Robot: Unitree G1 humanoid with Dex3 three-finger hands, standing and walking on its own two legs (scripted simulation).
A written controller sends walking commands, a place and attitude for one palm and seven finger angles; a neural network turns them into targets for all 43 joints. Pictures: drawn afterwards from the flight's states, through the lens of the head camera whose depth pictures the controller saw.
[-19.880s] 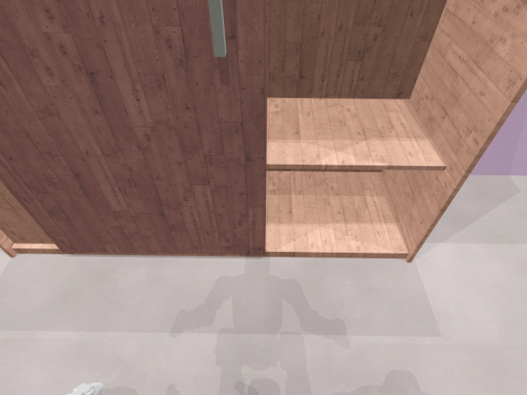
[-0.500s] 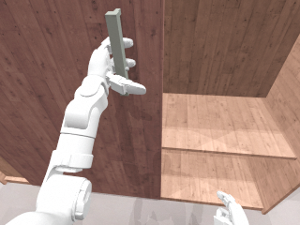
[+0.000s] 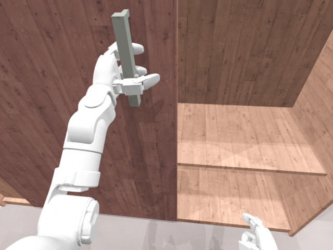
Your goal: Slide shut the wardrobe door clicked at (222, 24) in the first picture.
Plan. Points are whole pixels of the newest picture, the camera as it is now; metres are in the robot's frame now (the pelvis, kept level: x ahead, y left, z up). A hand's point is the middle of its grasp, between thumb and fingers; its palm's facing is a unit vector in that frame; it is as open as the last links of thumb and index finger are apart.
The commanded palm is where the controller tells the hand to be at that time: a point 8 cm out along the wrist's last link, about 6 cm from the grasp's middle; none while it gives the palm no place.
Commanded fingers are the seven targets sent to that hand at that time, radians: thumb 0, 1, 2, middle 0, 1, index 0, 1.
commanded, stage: grip the handle and tug to test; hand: left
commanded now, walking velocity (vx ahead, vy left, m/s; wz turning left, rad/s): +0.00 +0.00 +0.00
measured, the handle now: (130, 62) +0.44 +0.11 +0.27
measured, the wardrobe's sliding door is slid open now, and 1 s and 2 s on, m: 0.63 0.63 0.62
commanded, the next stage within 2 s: tug the door sideways, standing still in 0.98 s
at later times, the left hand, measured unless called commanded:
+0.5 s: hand (137, 77) +0.40 +0.09 +0.25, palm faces -0.01 -1.00 +0.00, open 5.7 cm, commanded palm +0.37 +0.14 +0.26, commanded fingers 0.00 0.90 0.90 -0.45 -1.40 -0.45 -1.40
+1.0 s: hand (137, 79) +0.39 +0.09 +0.25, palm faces -0.02 -1.00 -0.03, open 6.0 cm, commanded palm +0.34 +0.13 +0.26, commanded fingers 0.00 0.90 0.90 -0.45 -1.40 -0.45 -1.40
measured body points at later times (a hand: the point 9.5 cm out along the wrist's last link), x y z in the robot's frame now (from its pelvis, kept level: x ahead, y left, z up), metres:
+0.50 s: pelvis +0.00 +0.00 +0.00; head -0.02 -0.02 +0.45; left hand +0.39 +0.15 +0.26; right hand +0.19 -0.22 -0.09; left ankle -0.04 +0.11 -0.75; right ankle +0.02 -0.12 -0.75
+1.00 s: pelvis +0.03 +0.00 +0.00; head +0.01 -0.03 +0.45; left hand +0.39 +0.15 +0.25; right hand +0.22 -0.22 -0.09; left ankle -0.04 +0.11 -0.74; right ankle +0.02 -0.12 -0.75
